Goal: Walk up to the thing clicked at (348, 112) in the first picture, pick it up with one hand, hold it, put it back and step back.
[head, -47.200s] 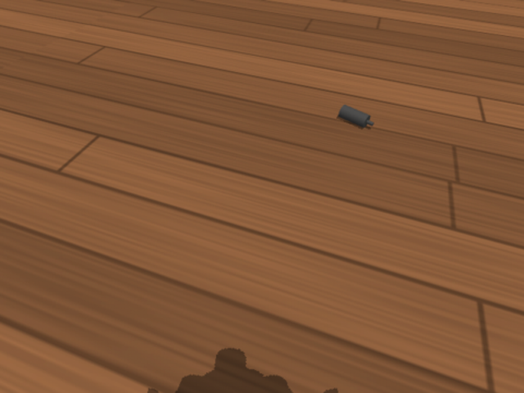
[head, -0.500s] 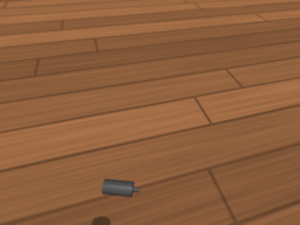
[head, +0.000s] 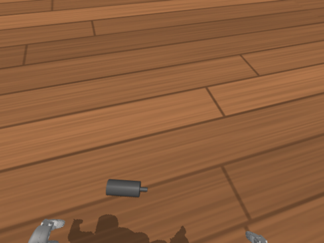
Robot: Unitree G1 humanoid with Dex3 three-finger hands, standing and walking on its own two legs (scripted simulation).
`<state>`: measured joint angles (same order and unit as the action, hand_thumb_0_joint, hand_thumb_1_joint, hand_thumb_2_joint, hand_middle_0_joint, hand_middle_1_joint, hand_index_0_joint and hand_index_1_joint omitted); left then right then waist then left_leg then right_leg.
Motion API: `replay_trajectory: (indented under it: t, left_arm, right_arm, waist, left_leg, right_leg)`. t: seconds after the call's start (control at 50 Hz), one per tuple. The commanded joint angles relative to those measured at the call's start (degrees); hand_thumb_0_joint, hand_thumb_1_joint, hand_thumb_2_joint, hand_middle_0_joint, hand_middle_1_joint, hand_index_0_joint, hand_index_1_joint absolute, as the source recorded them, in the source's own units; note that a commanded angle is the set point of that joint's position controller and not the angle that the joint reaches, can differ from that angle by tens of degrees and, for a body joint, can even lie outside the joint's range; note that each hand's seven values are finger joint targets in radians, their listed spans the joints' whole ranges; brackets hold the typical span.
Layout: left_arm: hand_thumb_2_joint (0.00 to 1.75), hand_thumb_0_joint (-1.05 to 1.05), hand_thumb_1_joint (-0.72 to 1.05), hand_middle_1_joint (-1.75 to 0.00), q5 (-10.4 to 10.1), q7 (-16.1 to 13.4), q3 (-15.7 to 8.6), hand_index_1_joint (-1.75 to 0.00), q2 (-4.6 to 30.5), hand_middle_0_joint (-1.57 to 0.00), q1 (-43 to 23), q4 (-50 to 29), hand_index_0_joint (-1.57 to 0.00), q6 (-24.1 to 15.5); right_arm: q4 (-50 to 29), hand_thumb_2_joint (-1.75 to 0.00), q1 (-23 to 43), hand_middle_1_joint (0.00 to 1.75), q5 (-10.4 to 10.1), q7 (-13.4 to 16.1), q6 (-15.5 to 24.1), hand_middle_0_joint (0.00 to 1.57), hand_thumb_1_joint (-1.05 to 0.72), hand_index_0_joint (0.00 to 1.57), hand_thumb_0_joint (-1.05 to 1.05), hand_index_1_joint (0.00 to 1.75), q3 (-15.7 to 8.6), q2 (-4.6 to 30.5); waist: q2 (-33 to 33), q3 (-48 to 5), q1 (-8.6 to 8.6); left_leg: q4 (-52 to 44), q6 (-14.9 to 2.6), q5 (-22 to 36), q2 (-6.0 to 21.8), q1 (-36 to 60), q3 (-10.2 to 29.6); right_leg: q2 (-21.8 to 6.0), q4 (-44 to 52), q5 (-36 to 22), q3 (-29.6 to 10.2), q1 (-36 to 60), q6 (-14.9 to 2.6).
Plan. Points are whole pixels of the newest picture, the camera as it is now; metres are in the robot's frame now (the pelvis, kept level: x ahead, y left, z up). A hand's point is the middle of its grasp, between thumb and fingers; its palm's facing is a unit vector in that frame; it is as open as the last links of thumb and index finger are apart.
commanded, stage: rise first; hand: left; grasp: from above
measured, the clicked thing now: (127, 188) +0.48 +0.16 -0.71
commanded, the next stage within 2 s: none
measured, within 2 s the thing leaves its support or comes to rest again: neither
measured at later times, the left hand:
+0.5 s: hand out of the picture +0.13 +0.25 -0.20, palm faces -0.16 -0.88 -0.45, open 14.1 cm
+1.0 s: hand (86, 224) +0.24 +0.26 -0.37, palm faces -0.44 -0.53 -0.73, open 14.3 cm
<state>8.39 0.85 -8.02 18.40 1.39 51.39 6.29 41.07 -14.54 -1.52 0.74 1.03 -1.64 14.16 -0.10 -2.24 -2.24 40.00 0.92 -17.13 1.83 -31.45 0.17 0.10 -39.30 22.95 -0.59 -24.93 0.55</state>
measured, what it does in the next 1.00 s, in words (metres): lowers itself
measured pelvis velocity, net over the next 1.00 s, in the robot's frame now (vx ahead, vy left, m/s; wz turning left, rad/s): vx -0.06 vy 0.00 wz -0.06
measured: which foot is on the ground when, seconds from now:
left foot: down 0.00-1.00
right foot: down 0.00-1.00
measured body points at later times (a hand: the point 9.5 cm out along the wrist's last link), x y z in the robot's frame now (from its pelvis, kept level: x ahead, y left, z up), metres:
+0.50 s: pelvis +0.00 +0.01 -0.06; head +0.09 +0.03 +0.38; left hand +0.14 +0.30 -0.17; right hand +0.18 -0.24 -0.14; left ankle +0.03 +0.13 -0.72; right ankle -0.04 -0.13 -0.72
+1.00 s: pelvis -0.06 +0.00 -0.22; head +0.12 +0.02 +0.19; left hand +0.26 +0.29 -0.33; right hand +0.12 -0.27 -0.34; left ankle +0.03 +0.13 -0.72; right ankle -0.04 -0.13 -0.72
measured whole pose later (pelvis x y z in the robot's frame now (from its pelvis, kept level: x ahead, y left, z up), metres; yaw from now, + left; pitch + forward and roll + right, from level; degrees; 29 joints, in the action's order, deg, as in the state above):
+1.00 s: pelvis -0.06 +0.00 -0.22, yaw -3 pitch +32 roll -4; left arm 37.1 -5.4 -5.1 25.6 -14.8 42.1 -2.1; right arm 36.4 -4.0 0.7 -1.5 8.6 -2.5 15.8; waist -1.2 -10.1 -1.8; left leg 100.8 0.7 -34.3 3.2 -99.0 3.6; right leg 2.5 -101.5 43.2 0.9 -90.8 1.3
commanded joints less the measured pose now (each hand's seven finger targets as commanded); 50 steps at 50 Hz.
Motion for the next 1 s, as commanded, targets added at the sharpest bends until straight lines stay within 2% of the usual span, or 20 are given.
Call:
replay_trajectory:
  t: [0.0,0.06,0.16,0.2,0.22,0.24,0.28,0.38,0.46,0.54,0.6,0.62,0.74,0.76,0.8,0.82,0.86,0.9,0.94,0.98]
  left_arm:
    - [0.96,0.00,-0.55,-1.07,0.75,-1.30,-2.63,-1.06,10.11,-0.09,0.55,-9.58,-0.09,2.29]
    - [0.97,0.00,-0.55,-1.08,1.59,-1.48,-3.53,-1.07,11.01,-0.08,-1.09,-15.22,-0.08,1.17]
    - [1.00,0.00,-0.55,-1.05,2.60,-1.60,-3.35,-1.06,9.85,-0.07,6.21,-24.15,-0.06,1.22]
    - [1.00,0.00,-0.55,-1.05,3.26,-1.72,-3.85,-1.06,10.73,-0.06,8.96,-27.36,-0.05,2.23]
    - [0.99,0.00,-0.54,-1.05,3.49,-1.64,-2.33,-1.06,9.16,-0.06,10.81,-27.37,-0.05,2.98]
    - [0.99,0.00,-0.55,-1.05,3.37,-1.66,-1.98,-1.06,9.10,-0.06,11.04,-29.17,-0.06,3.65]
    - [0.98,0.00,-0.53,-1.05,3.66,-1.99,-2.69,-1.06,9.62,-0.06,12.79,-30.38,-0.06,4.98]
    - [0.99,0.00,-0.56,-1.03,5.17,-2.42,-1.63,-1.04,8.69,-0.07,14.94,-33.22,-0.06,6.69]
    - [0.99,0.00,-0.56,-1.04,6.02,-2.91,-1.46,-1.04,8.16,-0.07,16.79,-35.11,-0.06,6.61]
    - [1.01,0.00,-0.60,-1.02,7.33,-3.46,-0.95,-1.04,8.46,-0.08,13.90,-36.23,-0.06,5.43]
    - [1.03,0.00,-0.61,-1.01,9.63,-3.45,0.23,-1.03,8.85,-0.08,9.29,-33.16,-0.06,3.52]
    - [1.03,0.00,-0.61,-1.01,10.87,-3.62,-0.69,-1.04,10.14,-0.08,6.81,-31.68,-0.05,2.51]
    - [1.05,0.00,-0.61,-1.00,19.16,-5.08,0.06,-1.03,12.15,-0.10,-5.10,-25.30,-0.07,-5.32]
    - [1.04,0.00,-0.61,-1.01,20.15,-5.19,0.58,-1.04,12.48,-0.10,-5.34,-25.73,-0.07,-6.23]
    - [1.04,0.00,-0.61,-1.02,22.17,-5.85,0.71,-1.05,14.28,-0.10,-8.99,-27.48,-0.08,-7.44]
    - [1.05,0.00,-0.61,-1.04,23.43,-6.21,1.15,-1.06,14.54,-0.10,-9.58,-24.59,-0.07,-7.56]
    - [1.04,0.00,-0.61,-1.05,25.53,-7.28,-1.14,-1.07,18.16,-0.08,-13.85,-20.16,-0.07,-8.11]
    - [1.04,0.00,-0.61,-1.05,28.33,-7.99,-2.42,-1.07,20.87,-0.07,-19.32,-16.24,-0.06,-8.96]
    - [1.03,0.00,-0.59,-1.07,30.59,-8.29,-3.03,-1.08,22.87,-0.07,-23.05,-14.60,-0.06,-9.86]
    - [1.03,0.00,-0.58,-1.08,32.62,-8.21,-1.84,-1.09,22.14,-0.06,-27.09,-11.38,-0.06,-10.70]
  right_arm:
    - [-10.37,-0.90,2.27,0.30,-0.31,0.27,3.71,0.20,-0.91,0.20,0.00,0.30,-3.38,9.57]
    - [-11.08,-0.90,1.15,0.30,0.08,0.38,5.17,0.20,-0.91,0.20,0.00,0.30,-3.73,9.07]
    - [-13.30,-0.90,1.17,0.30,0.45,1.18,6.89,0.20,-0.88,0.20,0.00,0.30,-4.01,8.52]
    - [-13.97,-0.89,1.62,0.30,0.50,1.40,7.12,0.20,-0.87,0.20,0.00,0.30,-4.00,8.41]
    - [-14.31,-0.89,1.60,0.30,0.58,1.52,7.18,0.20,-0.86,0.20,0.00,0.30,-3.94,8.44]
    - [-14.85,-0.89,1.96,0.30,0.51,1.62,7.29,0.20,-0.87,0.20,0.00,0.30,-3.86,8.33]
    - [-15.12,-0.89,2.32,0.30,0.62,1.83,7.54,0.20,-0.87,0.20,0.00,0.30,-3.60,8.24]
    - [-16.68,-0.90,2.44,0.30,0.91,2.19,8.40,0.20,-0.89,0.20,0.00,0.30,-3.34,7.74]
    - [-17.46,-0.90,2.24,0.30,1.23,2.18,9.27,0.20,-0.89,0.20,0.00,0.30,-3.14,7.31]
    - [-17.92,-0.90,2.49,0.30,1.44,1.96,9.93,0.20,-0.91,0.20,0.00,0.30,-3.03,7.21]
    - [-17.34,-0.90,3.30,0.30,1.58,1.52,10.49,0.20,-0.91,0.20,0.00,0.30,-2.98,7.78]
    - [-17.03,-0.90,3.67,0.30,1.74,1.33,10.69,0.20,-0.91,0.20,0.00,0.30,-3.13,8.12]
    - [-14.78,-0.91,5.40,0.30,1.82,-0.17,11.91,0.20,-0.93,0.20,0.00,0.30,-3.72,9.61]
    - [-14.37,-0.91,5.31,0.30,1.77,-0.38,11.92,0.20,-0.93,0.20,0.00,0.30,-4.14,10.10]
    - [-13.42,-0.91,5.06,0.30,1.52,-0.77,11.69,0.20,-0.93,0.20,0.00,0.30,-4.48,10.61]
    - [-12.59,-0.91,5.16,0.30,1.38,-0.90,11.44,0.20,-0.93,0.20,0.00,0.30,-4.39,10.60]
    - [-10.64,-0.91,5.04,0.30,1.37,-1.19,10.93,0.20,-0.91,0.20,0.00,0.30,-4.40,11.14]
    - [-9.62,-0.90,4.68,0.30,1.44,-1.57,10.03,0.20,-0.90,0.20,0.00,0.30,-4.60,11.14]
    - [-9.08,-0.90,4.67,0.30,1.68,-2.12,9.18,0.20,-0.90,0.20,0.00,0.30,-4.66,10.98]
    - [-8.02,-0.90,4.13,0.30,1.95,-2.55,8.44,0.20,-0.89,0.20,0.00,0.30,-4.80,11.09]
  waist:
    - [0.27,-8.81,1.45]
    - [-0.89,-12.01,0.99]
    - [-3.39,-17.01,0.58]
    - [-4.70,-18.36,1.50]
    - [-3.47,-18.26,0.54]
    - [-3.26,-17.18,0.63]
    - [-3.10,-16.75,0.67]
    - [-3.42,-16.72,0.00]
    - [-4.52,-18.67,0.39]
    - [-4.38,-18.61,-0.55]
    - [-4.55,-18.59,-1.55]
    - [-4.44,-18.54,-1.41]
    - [-7.46,-25.81,-0.57]
    - [-8.42,-28.55,0.38]
    - [-9.47,-35.06,0.25]
    - [-8.14,-35.62,-0.12]
    - [-7.73,-35.09,0.46]
    - [-6.19,-36.12,0.69]
    - [-5.73,-39.03,1.76]
    - [-5.54,-40.68,1.38]
  left_leg:
    - [0.13,-1.34,6.96,-1.69,4.49,-1.07]
    - [5.21,-1.39,6.51,-1.43,1.95,-0.73]
    - [10.02,-1.48,8.34,-1.01,1.30,-0.37]
    - [11.00,-1.53,9.44,-0.94,0.98,-0.08]
    - [11.23,-1.60,9.26,-0.82,1.06,0.27]
    - [11.61,-1.61,8.43,-0.93,-0.39,0.24]
    - [12.34,-1.69,7.10,-0.95,-1.98,0.21]
    - [15.15,-2.00,8.12,-0.52,-4.35,0.89]
    - [18.22,-2.02,10.75,-0.28,-5.57,1.28]
    - [20.97,-2.06,8.11,-0.27,-9.35,1.55]
    - [24.57,-1.94,6.12,0.16,-13.22,2.39]
    - [26.57,-1.93,4.73,0.20,-16.13,2.77]
    - [35.50,-1.13,-2.85,0.03,-24.61,4.29]
    - [36.57,-0.85,-2.80,0.20,-23.92,4.53]
    - [40.29,-1.06,1.70,0.26,-23.30,4.45]
    - [42.49,-1.34,3.16,0.15,-25.37,4.15]
    - [46.01,-1.58,4.31,0.23,-29.97,4.00]
    - [49.53,-2.13,1.77,0.11,-35.44,3.34]
    - [52.55,-2.44,0.36,-0.04,-38.49,2.60]
    - [54.75,-2.32,-1.12,0.18,-40.34,2.66]
  right_leg:
    - [1.22,1.37,-9.15,2.25,-5.44,-1.34]
    - [1.15,-3.94,-8.74,2.00,-9.56,-1.27]
    - [1.16,-8.77,-9.99,1.76,-13.81,-1.16]
    - [1.06,-9.56,-10.67,1.88,-13.90,-1.17]
    - [1.33,-9.58,-10.40,2.03,-14.49,-1.05]
    - [1.29,-9.70,-9.80,2.05,-14.92,-1.01]
    - [1.27,-10.13,-8.84,2.10,-15.33,-1.00]
    - [1.50,-13.25,-9.15,2.71,-18.55,-1.09]
    - [1.62,-16.64,-10.47,2.99,-21.34,-1.16]
    - [1.78,-19.41,-8.82,2.94,-24.68,-1.23]
    - [1.86,-24.10,-5.98,3.13,-31.17,-1.46]
    - [1.80,-26.60,-4.70,3.24,-33.86,-1.54]
    - [1.93,-39.41,1.96,3.24,-49.38,-2.24]
    - [1.95,-41.07,2.16,3.40,-50.93,-2.34]
    - [2.18,-43.78,-1.06,3.36,-52.64,-2.30]
    - [2.44,-44.94,-2.29,3.50,-53.67,-2.21]
    - [2.49,-47.66,-3.00,3.60,-56.83,-2.19]
    - [2.92,-49.03,-1.75,3.40,-59.13,-2.03]
    - [3.15,-50.52,-0.72,3.31,-59.78,-2.00]
    - [3.16,-52.53,0.70,3.63,-61.68,-2.16]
